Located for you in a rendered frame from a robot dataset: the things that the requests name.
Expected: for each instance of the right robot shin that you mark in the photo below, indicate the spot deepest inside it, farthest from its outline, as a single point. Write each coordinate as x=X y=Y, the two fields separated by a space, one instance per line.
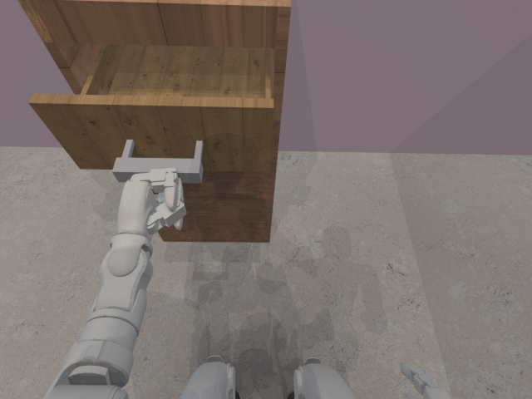
x=312 y=360

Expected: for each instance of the left robot shin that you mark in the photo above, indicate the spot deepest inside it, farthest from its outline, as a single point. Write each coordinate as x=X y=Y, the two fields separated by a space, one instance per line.
x=215 y=359

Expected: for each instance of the robot shin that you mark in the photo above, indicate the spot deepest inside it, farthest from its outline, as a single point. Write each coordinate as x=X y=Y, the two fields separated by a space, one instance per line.
x=215 y=359
x=312 y=360

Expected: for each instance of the left robot forearm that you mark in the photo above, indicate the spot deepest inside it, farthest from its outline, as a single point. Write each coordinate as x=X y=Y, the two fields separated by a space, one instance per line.
x=102 y=354

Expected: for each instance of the left robot hand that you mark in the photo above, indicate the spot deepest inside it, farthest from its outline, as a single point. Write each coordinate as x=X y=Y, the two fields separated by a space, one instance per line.
x=138 y=202

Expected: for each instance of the drawer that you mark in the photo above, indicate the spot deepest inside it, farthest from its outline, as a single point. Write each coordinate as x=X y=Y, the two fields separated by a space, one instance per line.
x=165 y=98

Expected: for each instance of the handle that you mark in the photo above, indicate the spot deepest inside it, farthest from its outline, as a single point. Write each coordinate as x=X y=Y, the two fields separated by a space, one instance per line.
x=188 y=170

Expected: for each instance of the right robot hand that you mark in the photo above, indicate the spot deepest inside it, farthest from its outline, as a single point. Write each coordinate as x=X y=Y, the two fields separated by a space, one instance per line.
x=423 y=381

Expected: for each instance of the cabinet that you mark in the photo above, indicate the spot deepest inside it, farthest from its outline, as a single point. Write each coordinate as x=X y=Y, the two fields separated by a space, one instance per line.
x=228 y=206

